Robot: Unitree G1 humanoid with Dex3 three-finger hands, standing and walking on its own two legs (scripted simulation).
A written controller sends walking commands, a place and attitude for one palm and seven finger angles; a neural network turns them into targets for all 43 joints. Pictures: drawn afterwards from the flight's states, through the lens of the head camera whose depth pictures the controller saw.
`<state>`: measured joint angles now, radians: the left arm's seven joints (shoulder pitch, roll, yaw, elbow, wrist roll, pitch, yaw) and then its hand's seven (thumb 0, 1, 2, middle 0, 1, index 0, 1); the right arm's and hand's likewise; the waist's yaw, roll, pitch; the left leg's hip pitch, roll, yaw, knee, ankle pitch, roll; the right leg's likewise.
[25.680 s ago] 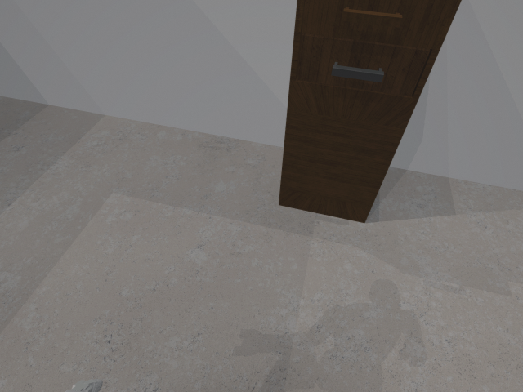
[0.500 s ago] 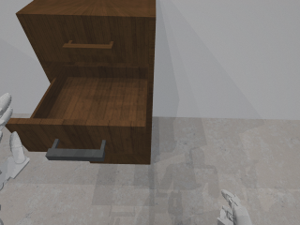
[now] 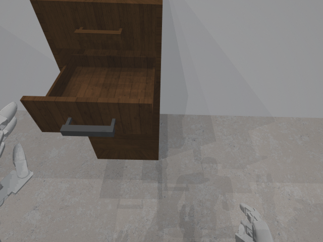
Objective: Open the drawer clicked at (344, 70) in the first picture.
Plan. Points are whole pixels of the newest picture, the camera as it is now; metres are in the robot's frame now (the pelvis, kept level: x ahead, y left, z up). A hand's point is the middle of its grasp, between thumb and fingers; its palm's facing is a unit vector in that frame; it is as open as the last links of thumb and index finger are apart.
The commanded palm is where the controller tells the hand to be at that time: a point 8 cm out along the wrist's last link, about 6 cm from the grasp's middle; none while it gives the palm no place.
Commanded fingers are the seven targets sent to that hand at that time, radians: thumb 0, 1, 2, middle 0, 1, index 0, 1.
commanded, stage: stop stepping back and stand still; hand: left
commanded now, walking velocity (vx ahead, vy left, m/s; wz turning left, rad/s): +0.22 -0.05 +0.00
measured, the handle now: (90, 125) +0.45 +0.25 +0.00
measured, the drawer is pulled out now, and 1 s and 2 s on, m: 0.30 0.30 0.30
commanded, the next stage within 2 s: let the arm hang, fingers relaxed in 0.84 s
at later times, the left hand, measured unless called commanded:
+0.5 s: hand out of the picture +0.09 +0.23 +0.18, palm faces +0.38 -0.83 -0.40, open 7.4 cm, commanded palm +0.04 +0.28 +0.19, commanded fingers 0.00 0.90 0.90 -0.20 -0.30 -0.20 -0.30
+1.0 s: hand (10, 241) +0.11 +0.25 +0.11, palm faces +0.28 -0.87 -0.41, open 7.4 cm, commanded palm none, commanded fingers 0.00 0.90 0.90 -0.20 -0.30 -0.20 -0.30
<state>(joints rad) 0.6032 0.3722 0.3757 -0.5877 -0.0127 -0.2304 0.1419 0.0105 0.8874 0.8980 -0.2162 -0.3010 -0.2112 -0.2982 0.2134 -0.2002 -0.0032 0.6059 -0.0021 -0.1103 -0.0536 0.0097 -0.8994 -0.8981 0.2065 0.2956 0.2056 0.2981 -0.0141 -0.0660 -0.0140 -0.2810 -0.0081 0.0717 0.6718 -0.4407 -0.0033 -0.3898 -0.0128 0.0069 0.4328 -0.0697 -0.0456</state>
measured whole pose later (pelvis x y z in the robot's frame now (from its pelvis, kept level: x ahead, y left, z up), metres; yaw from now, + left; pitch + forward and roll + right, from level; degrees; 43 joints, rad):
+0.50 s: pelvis -0.10 +0.00 +0.00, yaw +0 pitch +0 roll +1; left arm 0.62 0.34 0.35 -0.57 -0.01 -0.21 0.15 0.01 0.89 0.90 -0.21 -0.30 -0.21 -0.30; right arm 0.28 -0.21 -0.01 0.66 0.00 -0.11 -0.06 0.01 -0.90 -0.90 0.21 0.30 0.21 0.30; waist -0.03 -0.04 -0.07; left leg -0.26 -0.01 0.10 0.59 -0.40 0.04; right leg -0.30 0.00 -0.04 0.44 -0.17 -0.05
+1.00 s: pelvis -0.11 +0.02 -0.01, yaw +1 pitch +1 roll -2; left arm 0.45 0.34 0.26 -0.37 0.04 -0.15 0.10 0.00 0.89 0.90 -0.21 -0.30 -0.20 -0.30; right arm 0.24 -0.22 -0.03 0.70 -0.02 -0.11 -0.01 0.01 -0.90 -0.90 0.21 0.30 0.21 0.30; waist -0.03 0.01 -0.01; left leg -0.32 -0.01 0.05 0.58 -0.28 0.07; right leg -0.40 -0.01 -0.02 0.82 -0.42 0.01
